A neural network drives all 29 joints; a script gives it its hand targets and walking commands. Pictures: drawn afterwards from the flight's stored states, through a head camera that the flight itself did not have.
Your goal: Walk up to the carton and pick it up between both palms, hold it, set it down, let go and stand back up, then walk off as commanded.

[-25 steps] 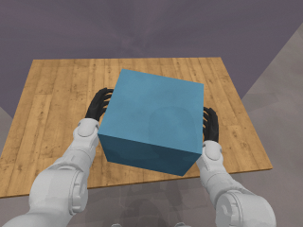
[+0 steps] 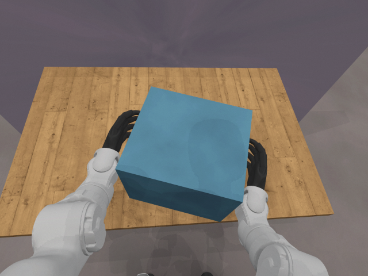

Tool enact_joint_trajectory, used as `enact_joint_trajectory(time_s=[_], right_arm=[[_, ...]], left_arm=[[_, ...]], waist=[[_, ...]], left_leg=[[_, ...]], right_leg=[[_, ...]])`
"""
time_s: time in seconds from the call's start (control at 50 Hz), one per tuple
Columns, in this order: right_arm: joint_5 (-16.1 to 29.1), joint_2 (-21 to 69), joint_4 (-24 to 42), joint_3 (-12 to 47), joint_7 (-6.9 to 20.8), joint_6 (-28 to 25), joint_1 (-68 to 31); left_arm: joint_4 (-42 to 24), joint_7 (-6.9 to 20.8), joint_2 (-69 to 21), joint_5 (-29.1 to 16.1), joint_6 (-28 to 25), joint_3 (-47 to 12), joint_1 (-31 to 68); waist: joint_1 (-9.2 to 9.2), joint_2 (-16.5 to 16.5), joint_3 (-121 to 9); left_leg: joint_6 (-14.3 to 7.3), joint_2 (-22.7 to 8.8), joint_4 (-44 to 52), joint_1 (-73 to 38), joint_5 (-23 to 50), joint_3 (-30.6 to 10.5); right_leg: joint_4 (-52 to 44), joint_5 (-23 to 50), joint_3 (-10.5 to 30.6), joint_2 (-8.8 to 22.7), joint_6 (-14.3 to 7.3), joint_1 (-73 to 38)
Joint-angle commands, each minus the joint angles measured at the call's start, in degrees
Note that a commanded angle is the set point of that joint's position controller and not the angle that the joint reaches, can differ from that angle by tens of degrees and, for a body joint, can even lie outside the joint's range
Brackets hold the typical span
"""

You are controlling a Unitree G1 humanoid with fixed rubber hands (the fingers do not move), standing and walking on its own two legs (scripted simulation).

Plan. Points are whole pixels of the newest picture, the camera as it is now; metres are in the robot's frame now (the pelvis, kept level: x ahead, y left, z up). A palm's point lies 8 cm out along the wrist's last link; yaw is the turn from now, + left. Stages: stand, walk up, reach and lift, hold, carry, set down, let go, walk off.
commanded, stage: reach and lift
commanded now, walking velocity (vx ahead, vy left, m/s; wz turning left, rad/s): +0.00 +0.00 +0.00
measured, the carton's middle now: (187, 157) +0.39 -0.02 -0.04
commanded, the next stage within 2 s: none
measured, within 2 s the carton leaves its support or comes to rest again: leaves its support in 0.92 s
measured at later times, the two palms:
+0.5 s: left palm (114, 143) +0.41 +0.15 +0.00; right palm (255, 178) +0.32 -0.17 -0.02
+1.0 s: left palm (116, 148) +0.39 +0.14 +0.02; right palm (263, 183) +0.31 -0.18 -0.01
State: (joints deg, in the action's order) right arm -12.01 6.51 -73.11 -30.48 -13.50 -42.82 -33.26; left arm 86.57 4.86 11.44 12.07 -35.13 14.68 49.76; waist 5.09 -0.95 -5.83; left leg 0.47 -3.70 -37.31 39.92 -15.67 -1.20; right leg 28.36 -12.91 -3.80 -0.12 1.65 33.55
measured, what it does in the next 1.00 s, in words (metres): stands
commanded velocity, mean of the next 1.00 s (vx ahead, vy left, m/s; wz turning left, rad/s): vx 0.00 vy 0.00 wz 0.00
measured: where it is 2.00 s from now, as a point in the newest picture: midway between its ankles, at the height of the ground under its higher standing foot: outside the picture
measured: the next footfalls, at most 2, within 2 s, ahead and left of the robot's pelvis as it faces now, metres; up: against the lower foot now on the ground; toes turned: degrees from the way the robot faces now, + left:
none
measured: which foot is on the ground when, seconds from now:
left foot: down 0.00-1.00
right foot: down 0.00-1.00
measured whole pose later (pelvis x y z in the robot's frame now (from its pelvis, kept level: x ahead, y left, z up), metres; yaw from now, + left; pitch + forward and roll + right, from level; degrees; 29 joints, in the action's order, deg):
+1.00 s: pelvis +0.00 -0.01 +0.01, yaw +0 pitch +18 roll -2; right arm -3.2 4.6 -65.2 -15.8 -15.2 -36.3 -25.3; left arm 77.7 1.8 10.0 0.1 -30.6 0.0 41.6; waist 3.0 -1.3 -9.5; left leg 1.1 -3.4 -27.5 34.8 -10.5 0.0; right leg 21.2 -8.9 -3.0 0.0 0.9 30.0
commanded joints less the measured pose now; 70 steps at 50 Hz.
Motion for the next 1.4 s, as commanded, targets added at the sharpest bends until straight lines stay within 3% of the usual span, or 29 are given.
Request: enact_joint_trajectory(time_s=[0.0, 0.02, 0.04, 0.06, 0.12, 0.22, 0.28, 0.32, 0.38, 0.46, 0.52, 0.62, 0.72, 0.74, 0.84, 0.86, 0.88, 0.96, 1.08, 1.1, 1.14, 1.16, 1.2, 1.22, 1.24, 1.26, 1.28, 1.34, 1.38], right_arm=[[-12.53, 30.91, -5.4, 18.2, 8.49, -0.39, -19.68], [-12.78, 31.78, -4.81, 19.15, 8.26, -0.47, -18.77], [-12.51, 30.76, -5.84, 19.13, 8.31, -0.52, -18.61], [-12.69, 30.0, -5.54, 18.32, 8.05, -0.58, -21.2], [-12.27, 31.6, -4.91, 18.52, 7.88, -0.72, -19.77], [-12.53, 31.49, -3.62, 19.31, 7.56, -1.89, -20.67], [-12.52, 30.18, -2.15, 19.52, 7.36, -3.31, -22.87], [-11.4, 31.2, -2.5, 21.78, 7.47, -3.78, -20.76], [-11.63, 29.44, -1.07, 21.94, 7.7, -4.77, -20.81], [-10.83, 28.8, 1.79, 23.36, 8.43, -5.83, -23.81], [-10.77, 28.16, 0.75, 23.71, 8.3, -5.91, -22.22], [-10.03, 28.3, 0.13, 25.2, 8.16, -4.2, -20.56], [-8.22, 30.01, 5.33, 28.56, 7.57, -2.77, -21.6], [-7.18, 29.39, 6.84, 29.06, 7.48, -2.45, -22.82], [-3.54, 33.09, 10.16, 34.37, 7.31, 1.05, -23.65], [-2.72, 32.63, 12.63, 35.53, 7.11, 1.63, -25.15], [-2.17, 32.67, 14.18, 35.37, 7.43, 2.66, -26.8], [1.03, 34.68, 20.23, 40.78, 7.39, 6.3, -28.24], [5.88, 36.64, 31.27, 46.22, 7.43, 12.39, -30.57], [6.7, 36.18, 32.12, 46.24, 7.51, 13.56, -31.7], [7.53, 34.1, 32.75, 46.1, 7.9, 15.66, -30.62], [8.52, 33.88, 34.8, 47.55, 7.98, 17.13, -30.54], [8.67, 30.35, 33.83, 45.2, 8.07, 19.16, -31.15], [9.59, 29.14, 33.84, 46.01, 7.94, 20.14, -28.95], [9.1, 27.53, 32.56, 44.25, 7.72, 21.17, -30.18], [9.78, 26.83, 33.82, 45.88, 8.13, 21.94, -28.48], [9.33, 25.41, 31.95, 43.74, 7.82, 22.98, -26.86], [8.99, 25.39, 28.92, 42.98, 7.55, 24.92, -24.47], [9.72, 25.11, 29.91, 43.37, 8.05, 25.32, -22.83]], left_arm=[[-0.39, 5.97, -32.55, 6.42, -1.54, -7.07, 16.19], [-1.52, 5.9, -32.4, 6.46, -1.63, -6.49, 15.6], [-1.55, 5.85, -32.06, 6.78, -1.45, -6.61, 15.85], [-0.51, 5.9, -32.68, 6.37, -1.33, -6.68, 16.86], [-1.72, 5.89, -32.1, 6.38, -1.46, -6.19, 16.54], [-3.51, 5.4, -33.07, 6.67, -1.62, -7.58, 17.8], [-4.25, 4.72, -33.01, 6.69, -2.41, -8.24, 18.78], [-7.39, 4.27, -33.74, 6.1, -2.98, -9.17, 17.7], [-9.47, 3.26, -34.79, 5.69, -3.48, -11.02, 17.63], [-10.98, 3.33, -34.93, 5.26, -4.11, -11.37, 18.74], [-12.71, 2.75, -35.64, 3.51, -4.09, -14.2, 17.97], [-15.62, 2.71, -34.74, 1.99, -4.37, -16.19, 17.77], [-18.27, 2.75, -35.65, -1.21, -3.57, -19.76, 17.86], [-17.68, 2.91, -34.01, -1.68, -3.53, -18.6, 18.12], [-21.68, 3.12, -35.82, -4.99, -2.78, -22.4, 21.05], [-21.6, 3.18, -37.22, -5.97, -2.13, -24.56, 22.07], [-22.99, 2.9, -36.41, -6.27, -1.77, -23.21, 23.09], [-26.34, 2.82, -38.33, -8.87, -0.68, -26.51, 25.79], [-32.05, 2.72, -42.5, -11.39, 2.13, -30.17, 25.41], [-31.44, 2.89, -41.45, -10.57, 2.95, -28.64, 25.83], [-31.7, 3.04, -42.22, -9.77, 4.13, -27.85, 24.05], [-31.2, 3.27, -41.66, -9.59, 5.03, -26.88, 22.74], [-32.25, 3.34, -40.4, -8.08, 6.69, -24.4, 22.75], [-33.11, 3.19, -39.42, -7.46, 7.39, -23.57, 20.78], [-33.6, 3.25, -38.69, -6.74, 8.46, -23.16, 22.52], [-33.07, 3.37, -38.67, -5.27, 9.81, -21.48, 18.02], [-33.68, 3.53, -37.63, -4.75, 11.26, -21.44, 17.56], [-33.91, 4.53, -36.41, -2.62, 14.27, -18.88, 16.53], [-38.64, 4.3, -37.62, -2.5, 17.4, -19.0, 14.39]], waist=[[0.57, -4.24, -26.59], [0.28, -3.25, -28.13], [0.11, -5.91, -27.5], [0.82, -4.73, -27.1], [-0.33, -4.47, -28.77], [-0.67, -5.88, -30.17], [-0.27, -5.83, -32.59], [-1.45, -6.92, -33.78], [-0.81, -7.74, -36.88], [-1.6, -6.72, -37.57], [-0.63, -7.21, -37.91], [-0.36, -6.99, -37.43], [-0.15, -5.44, -41.87], [-1.12, -4.92, -41.04], [-1.19, -3.86, -40.46], [-0.37, -4.37, -41.31], [-1.53, -4.64, -40.33], [-2.29, -3.37, -41.52], [-2.03, -1.95, -42.45], [-2.88, -1.3, -40.5], [-2.22, 0.23, -36.58], [-3.87, 1.31, -34.49], [-2.83, 0.99, -29.79], [-3.81, 2.71, -27.35], [-2.37, 1.79, -25.53], [-4.23, 2.94, -21.46], [-2.87, 2.44, -18.98], [-2.32, 3.78, -13.44], [-2.37, 2.53, -14.32]], left_leg=[[3.25, 2.56, 0.09, -20.71, 27.28, 2.11], [3.09, 2.65, 0.25, -21.27, 27.77, 2.51], [3.71, 2.63, 0.45, -22.22, 28.34, 2.08], [3.64, 2.51, 0.47, -22.04, 27.17, 1.77], [3.02, 3.04, 1.4, -20.78, 25.99, 2.42], [3.26, 3.18, 2.4, -21.93, 25.04, 2.56], [3.73, 3.21, 2.42, -23.5, 28.13, 2.18], [4.03, 3.05, 2.93, -26.13, 31.64, 2.11], [5.33, 2.68, 2.54, -29.83, 36.46, 1.8], [4.82, 2.69, 3.82, -30.57, 38.29, 2.17], [5.73, 2.4, 4.25, -32.74, 39.9, 1.79], [5.37, 2.76, 5.53, -31.48, 39.23, 2.16], [4.63, 3.76, 6.24, -29.93, 37.0, 2.8], [4.15, 3.69, 6.83, -28.5, 34.58, 2.7], [2.66, 4.62, 7.74, -25.08, 29.77, 3.09], [2.8, 4.55, 7.87, -25.74, 28.27, 2.57], [2.69, 4.48, 8.0, -25.71, 27.62, 2.77], [1.46, 4.87, 8.62, -24.75, 23.36, 3.07], [0.24, 4.78, 10.27, -27.27, 22.81, 2.33], [-0.09, 5.01, 10.98, -27.3, 20.95, 2.38], [0.09, 4.61, 12.39, -28.95, 19.93, 2.03], [-0.48, 4.73, 12.91, -29.75, 18.97, 2.06], [-0.14, 4.27, 14.37, -32.89, 19.07, 1.79], [-0.21, 4.48, 15.16, -34.01, 18.98, 1.83], [0.07, 4.55, 15.47, -35.0, 18.89, 2.13], [0.04, 4.64, 16.15, -36.31, 19.92, 2.0], [0.19, 4.8, 16.62, -36.18, 19.75, 2.54], [0.08, 4.7, 17.91, -36.77, 18.59, 3.1], [1.06, 4.79, 18.27, -38.4, 23.85, 3.9]], right_leg=[[-2.75, 18.1, -2.41, -1.72, -1.77, -5.15], [-2.7, 19.06, -2.16, -1.84, -1.4, -5.96], [-2.75, 18.65, -2.32, -1.85, -1.79, -6.2], [-3.76, 18.23, -2.72, -1.83, -1.8, -5.55], [-3.86, 18.35, -2.06, -1.56, -1.58, -6.95], [-4.52, 16.98, -2.01, -1.78, -1.47, -7.25], [-5.1, 20.83, -2.46, -1.95, -1.48, -7.97], [-5.22, 22.89, -1.85, -2.16, -1.71, -9.77], [-5.22, 24.54, -3.26, -3.01, -1.98, -9.06], [-6.35, 26.6, -2.56, -3.05, -2.35, -11.78], [-6.8, 26.76, -3.12, -3.56, -2.45, -10.78], [-6.99, 28.53, -2.2, -3.39, -2.5, -13.69], [-6.66, 30.17, -1.33, -3.58, -2.12, -15.69], [-6.88, 30.06, -0.34, -3.05, -2.12, -16.49], [-5.55, 30.47, 1.24, -2.43, -1.35, -19.53], [-5.92, 27.61, 0.71, -2.72, -1.28, -18.24], [-5.8, 27.04, 1.0, -2.52, -1.35, -19.24], [-5.41, 23.5, 1.87, -2.35, -0.6, -20.29], [-5.15, 24.19, 2.72, -2.47, -0.22, -23.76], [-5.87, 21.71, 3.07, -2.29, 0.23, -23.46], [-6.85, 18.71, 2.46, -2.62, 0.25, -24.15], [-7.11, 18.32, 3.28, -1.95, 0.62, -25.0], [-8.41, 15.8, 3.27, -1.75, 0.35, -26.3], [-8.86, 14.21, 2.76, -1.69, 0.5, -25.84], [-9.88, 13.63, 2.79, -1.5, 0.01, -25.54], [-10.66, 12.66, 2.74, -1.37, 0.24, -26.83], [-11.4, 12.19, 2.96, -1.17, -0.36, -27.01], [-12.5, 12.49, 3.23, -0.6, -0.1, -27.9], [-12.95, 17.19, 2.73, -1.07, -0.63, -31.39]])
